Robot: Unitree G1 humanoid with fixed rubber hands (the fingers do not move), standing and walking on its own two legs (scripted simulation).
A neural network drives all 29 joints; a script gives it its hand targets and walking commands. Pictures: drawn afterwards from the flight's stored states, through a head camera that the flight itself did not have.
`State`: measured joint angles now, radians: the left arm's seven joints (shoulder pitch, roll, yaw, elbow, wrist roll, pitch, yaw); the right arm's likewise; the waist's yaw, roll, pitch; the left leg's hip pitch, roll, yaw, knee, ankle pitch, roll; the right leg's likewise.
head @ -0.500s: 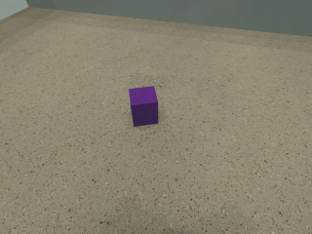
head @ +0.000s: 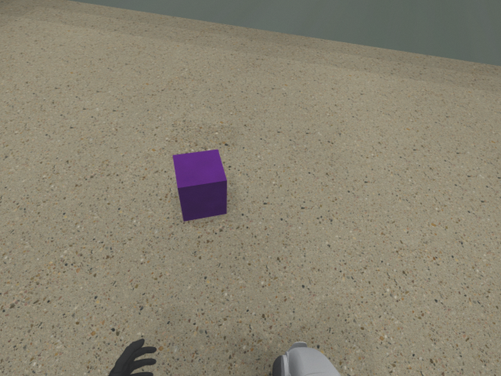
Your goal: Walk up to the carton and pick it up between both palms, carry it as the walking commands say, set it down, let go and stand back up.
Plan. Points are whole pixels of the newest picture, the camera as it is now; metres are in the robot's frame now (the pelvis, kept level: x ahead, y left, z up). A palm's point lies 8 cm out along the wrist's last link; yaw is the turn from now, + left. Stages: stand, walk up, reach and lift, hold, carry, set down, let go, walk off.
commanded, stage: walk up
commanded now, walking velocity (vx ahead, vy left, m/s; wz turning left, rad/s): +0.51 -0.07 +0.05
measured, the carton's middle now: (200, 185) +1.04 +0.08 -0.65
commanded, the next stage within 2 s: none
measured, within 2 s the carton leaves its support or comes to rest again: neither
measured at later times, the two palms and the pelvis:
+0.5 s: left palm out of the picture +0.14 +0.21 -0.11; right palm (338, 251) +0.37 -0.23 -0.13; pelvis +0.25 -0.02 +0.01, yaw +0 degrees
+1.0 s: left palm (110, 207) +0.54 +0.27 -0.14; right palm (320, 247) +0.38 -0.19 -0.11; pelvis +0.45 +0.04 +0.01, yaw +1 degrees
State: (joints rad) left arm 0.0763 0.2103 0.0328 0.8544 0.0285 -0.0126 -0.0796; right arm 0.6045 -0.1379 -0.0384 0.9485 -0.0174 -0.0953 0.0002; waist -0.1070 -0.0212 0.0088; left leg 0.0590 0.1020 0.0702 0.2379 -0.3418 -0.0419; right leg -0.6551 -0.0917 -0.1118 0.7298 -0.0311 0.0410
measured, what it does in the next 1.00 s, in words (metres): walks ahead: right foot, then left foot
